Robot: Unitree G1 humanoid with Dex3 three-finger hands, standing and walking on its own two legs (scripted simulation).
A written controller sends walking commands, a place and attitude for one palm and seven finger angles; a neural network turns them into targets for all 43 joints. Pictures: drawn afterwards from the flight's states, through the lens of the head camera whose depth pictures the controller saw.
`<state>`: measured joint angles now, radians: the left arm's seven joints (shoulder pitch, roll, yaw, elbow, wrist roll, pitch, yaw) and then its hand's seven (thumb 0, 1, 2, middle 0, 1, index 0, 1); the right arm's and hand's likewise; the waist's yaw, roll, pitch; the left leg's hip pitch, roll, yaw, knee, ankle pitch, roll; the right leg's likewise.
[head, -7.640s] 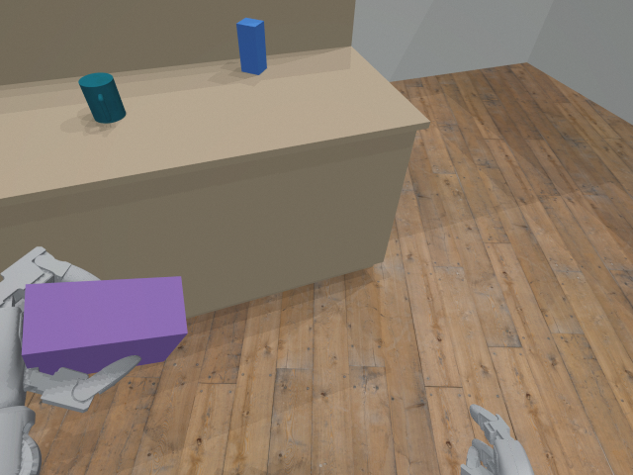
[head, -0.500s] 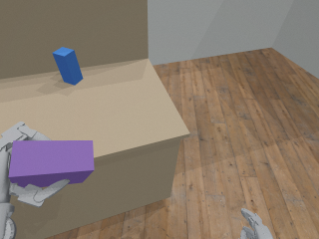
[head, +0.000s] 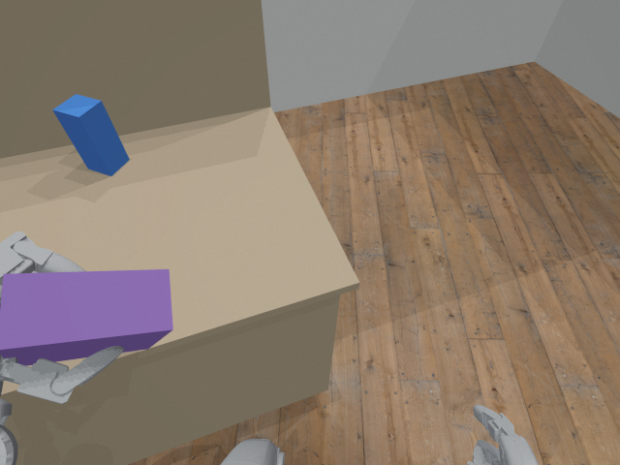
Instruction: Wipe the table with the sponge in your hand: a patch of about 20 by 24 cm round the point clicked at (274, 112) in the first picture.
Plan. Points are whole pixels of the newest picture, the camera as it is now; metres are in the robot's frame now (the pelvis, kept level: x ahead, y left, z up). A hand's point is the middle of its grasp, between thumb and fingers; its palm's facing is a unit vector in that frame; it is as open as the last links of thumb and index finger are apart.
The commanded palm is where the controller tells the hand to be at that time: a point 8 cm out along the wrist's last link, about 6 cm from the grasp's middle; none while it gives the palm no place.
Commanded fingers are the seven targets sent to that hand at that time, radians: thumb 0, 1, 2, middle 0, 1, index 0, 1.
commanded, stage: shuffle to correct the standing spot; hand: left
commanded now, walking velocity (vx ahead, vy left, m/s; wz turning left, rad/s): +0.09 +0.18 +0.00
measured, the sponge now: (113, 316) +0.22 +0.21 +0.15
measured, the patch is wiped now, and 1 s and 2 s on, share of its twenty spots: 0.00 0.00 0.00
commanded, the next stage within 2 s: come to a stop and stand still in 0.32 s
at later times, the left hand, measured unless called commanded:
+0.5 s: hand (23, 250) +0.28 +0.31 +0.17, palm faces +0.33 -0.82 -0.46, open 9.9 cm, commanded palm +0.23 +0.36 +0.19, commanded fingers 0.00 0.10 1.30 -1.20 -1.60 -1.20 -1.60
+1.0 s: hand out of the picture +0.28 +0.34 +0.17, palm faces +0.38 -0.85 -0.36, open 9.9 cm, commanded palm +0.21 +0.37 +0.19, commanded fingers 0.00 0.10 1.30 -1.20 -1.60 -1.20 -1.60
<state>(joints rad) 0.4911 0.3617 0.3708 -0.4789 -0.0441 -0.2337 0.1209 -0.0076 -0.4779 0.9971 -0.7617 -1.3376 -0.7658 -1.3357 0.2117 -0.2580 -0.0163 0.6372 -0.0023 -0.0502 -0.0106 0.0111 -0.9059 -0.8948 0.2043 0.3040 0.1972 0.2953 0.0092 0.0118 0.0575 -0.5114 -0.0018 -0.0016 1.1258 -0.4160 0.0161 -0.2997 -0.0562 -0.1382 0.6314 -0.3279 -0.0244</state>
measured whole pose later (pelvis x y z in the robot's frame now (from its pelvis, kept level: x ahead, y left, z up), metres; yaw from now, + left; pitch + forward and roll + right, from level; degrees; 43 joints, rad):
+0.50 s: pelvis +0.06 +0.08 +0.00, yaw -2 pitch +0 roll +1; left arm 0.51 0.41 0.38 -0.59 -0.04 -0.16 0.13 -0.01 -0.48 1.00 -0.76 -1.34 -0.77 -1.34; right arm 0.18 -0.15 0.02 0.58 0.01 -0.09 -0.02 0.01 -0.90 -0.89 0.21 0.30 0.20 0.30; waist 0.01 -0.05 0.09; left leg -0.30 0.02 0.10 0.61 -0.31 0.01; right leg -0.32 -0.13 -0.02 0.80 -0.45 0.03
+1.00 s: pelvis +0.03 +0.10 +0.01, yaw -3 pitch -1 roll +0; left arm 0.31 0.36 0.37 -0.38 -0.04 -0.18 0.12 -0.01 -0.48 1.00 -0.76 -1.34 -0.77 -1.34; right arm 0.19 -0.24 -0.01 0.58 0.01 -0.16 -0.01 0.01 -0.91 -0.89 0.20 0.30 0.20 0.30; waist 0.03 -0.01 0.09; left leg -0.25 0.04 0.12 0.48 -0.21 0.02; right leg -0.23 -0.03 -0.05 0.46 -0.21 0.01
